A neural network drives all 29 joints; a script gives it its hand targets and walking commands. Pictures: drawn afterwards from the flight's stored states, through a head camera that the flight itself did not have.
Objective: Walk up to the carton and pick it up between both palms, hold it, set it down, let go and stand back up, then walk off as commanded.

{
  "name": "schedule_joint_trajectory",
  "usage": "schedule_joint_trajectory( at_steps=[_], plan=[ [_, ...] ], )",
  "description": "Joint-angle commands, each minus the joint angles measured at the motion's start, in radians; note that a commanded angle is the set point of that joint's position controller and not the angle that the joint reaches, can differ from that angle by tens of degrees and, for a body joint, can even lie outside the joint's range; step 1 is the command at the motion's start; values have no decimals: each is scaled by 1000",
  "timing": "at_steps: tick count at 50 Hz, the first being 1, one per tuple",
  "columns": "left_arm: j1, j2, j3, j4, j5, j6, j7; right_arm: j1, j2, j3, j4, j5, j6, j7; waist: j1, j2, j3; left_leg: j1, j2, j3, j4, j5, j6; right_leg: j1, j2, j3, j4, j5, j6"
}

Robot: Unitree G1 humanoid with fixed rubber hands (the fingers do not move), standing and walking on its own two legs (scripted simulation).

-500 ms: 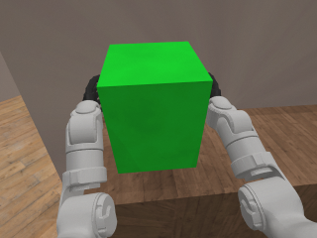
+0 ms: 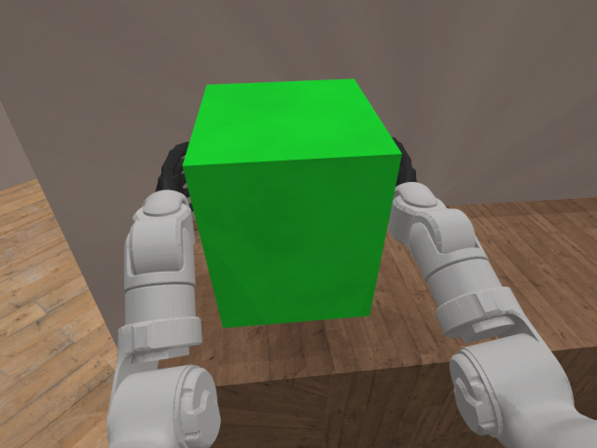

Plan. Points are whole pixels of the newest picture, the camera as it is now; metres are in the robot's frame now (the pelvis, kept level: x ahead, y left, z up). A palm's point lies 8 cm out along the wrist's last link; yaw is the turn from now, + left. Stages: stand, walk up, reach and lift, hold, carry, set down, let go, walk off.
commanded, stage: hold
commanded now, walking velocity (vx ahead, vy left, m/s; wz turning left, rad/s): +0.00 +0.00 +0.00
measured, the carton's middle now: (289, 201) +0.38 +0.00 +0.21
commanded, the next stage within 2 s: set down in 1.78 s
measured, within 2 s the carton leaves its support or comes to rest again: neither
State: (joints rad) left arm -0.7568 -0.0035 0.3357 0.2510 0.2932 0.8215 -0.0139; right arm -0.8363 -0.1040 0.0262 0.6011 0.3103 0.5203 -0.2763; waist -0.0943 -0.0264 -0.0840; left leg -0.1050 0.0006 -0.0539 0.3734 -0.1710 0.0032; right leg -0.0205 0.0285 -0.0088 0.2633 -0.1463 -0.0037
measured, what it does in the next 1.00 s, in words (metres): stands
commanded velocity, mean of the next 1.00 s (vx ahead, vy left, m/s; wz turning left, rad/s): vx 0.00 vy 0.00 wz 0.00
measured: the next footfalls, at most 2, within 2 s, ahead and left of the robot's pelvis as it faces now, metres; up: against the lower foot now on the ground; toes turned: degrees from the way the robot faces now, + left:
none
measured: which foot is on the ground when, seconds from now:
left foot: down 0.00-1.00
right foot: down 0.00-1.00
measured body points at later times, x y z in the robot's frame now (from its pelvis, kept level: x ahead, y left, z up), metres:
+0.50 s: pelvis +0.00 +0.00 +0.00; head -0.07 +0.03 +0.44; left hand +0.38 +0.15 +0.23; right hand +0.38 -0.14 +0.23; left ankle +0.03 +0.11 -0.75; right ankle +0.01 -0.12 -0.75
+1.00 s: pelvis +0.00 +0.00 +0.00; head -0.07 +0.02 +0.44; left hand +0.39 +0.15 +0.23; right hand +0.38 -0.15 +0.23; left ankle +0.03 +0.11 -0.75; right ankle +0.01 -0.12 -0.75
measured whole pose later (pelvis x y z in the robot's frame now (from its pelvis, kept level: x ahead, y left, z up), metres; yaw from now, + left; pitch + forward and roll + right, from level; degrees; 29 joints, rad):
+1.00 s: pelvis +0.00 +0.00 +0.00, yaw +0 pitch -6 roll -1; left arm -0.76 0.00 0.34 0.26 0.29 0.82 -0.01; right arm -0.84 -0.10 0.02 0.61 0.31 0.52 -0.28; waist -0.09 -0.03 -0.08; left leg -0.10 0.00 -0.05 0.37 -0.17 0.00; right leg -0.02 0.03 -0.01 0.26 -0.15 0.00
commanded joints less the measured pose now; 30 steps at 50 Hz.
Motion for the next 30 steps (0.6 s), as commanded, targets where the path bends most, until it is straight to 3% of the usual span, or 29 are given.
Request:
schedule_joint_trajectory(
  at_steps=[1,8,10,11,16,19,21,30],
  plan=[
    [-745,-606,-478,-114,-179,-85,-131,-863,664,285,-371,132,-68,111,-3,67,-362,164,-35,33,-23,226,-32,42,42,-32,-11,164,48],
    [-748,-615,-479,-101,-196,-90,-132,-891,675,281,-399,125,-73,110,-13,50,-382,165,-37,35,-22,230,-27,55,38,-29,-8,200,51],
    [-742,-609,-474,-105,-189,-89,-130,-891,670,291,-401,134,-74,111,-2,61,-391,167,-38,35,-19,241,-29,59,40,-27,-8,200,49],
    [-749,-607,-481,-114,-192,-91,-131,-870,670,287,-392,132,-71,108,-15,60,-388,170,-37,33,-18,239,-30,58,39,-28,-7,203,51],
    [-746,-601,-470,-110,-184,-90,-134,-869,671,288,-378,134,-72,111,-2,63,-383,170,-38,35,-20,242,-29,58,40,-30,-10,193,49],
    [-752,-607,-483,-127,-194,-91,-135,-859,672,286,-387,137,-71,108,-16,65,-390,173,-38,34,-15,255,-33,64,40,-27,-6,219,52],
    [-734,-602,-464,-97,-176,-87,-135,-878,668,296,-386,140,-71,109,0,61,-374,167,-41,37,-19,238,-27,53,38,-27,-10,192,52],
    [-771,-616,-471,-94,-190,-94,-127,-886,668,269,-351,126,-73,119,-10,68,-367,160,-31,34,-30,204,-32,31,42,-30,-14,140,42]
  ],
)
